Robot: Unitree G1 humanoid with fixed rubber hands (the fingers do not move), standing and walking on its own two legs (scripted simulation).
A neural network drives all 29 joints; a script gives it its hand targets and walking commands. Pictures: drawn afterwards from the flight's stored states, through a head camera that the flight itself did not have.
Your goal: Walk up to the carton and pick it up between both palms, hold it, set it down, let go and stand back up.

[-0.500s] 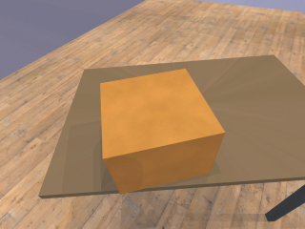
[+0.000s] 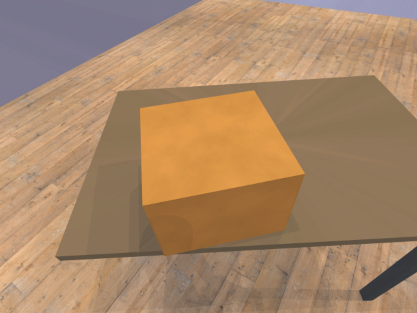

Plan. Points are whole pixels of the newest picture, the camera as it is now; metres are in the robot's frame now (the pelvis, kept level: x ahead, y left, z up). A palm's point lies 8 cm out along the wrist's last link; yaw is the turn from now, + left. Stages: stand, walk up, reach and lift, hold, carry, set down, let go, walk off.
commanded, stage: walk up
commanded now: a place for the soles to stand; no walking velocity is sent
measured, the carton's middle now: (211, 168) +0.44 +0.03 +0.02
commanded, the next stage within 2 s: reach and lift in 0.72 s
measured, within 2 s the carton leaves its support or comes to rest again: neither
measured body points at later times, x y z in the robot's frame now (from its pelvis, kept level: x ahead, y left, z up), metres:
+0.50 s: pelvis +0.01 +0.01 +0.00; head +0.02 +0.01 +0.45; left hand +0.08 +0.31 -0.13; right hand +0.07 -0.29 -0.14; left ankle +0.00 +0.14 -0.75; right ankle +0.04 -0.10 -0.75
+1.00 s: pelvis -0.02 +0.02 -0.03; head +0.05 +0.03 +0.41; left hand +0.19 +0.29 -0.12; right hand +0.17 -0.28 -0.12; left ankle +0.00 +0.14 -0.75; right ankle +0.03 -0.10 -0.75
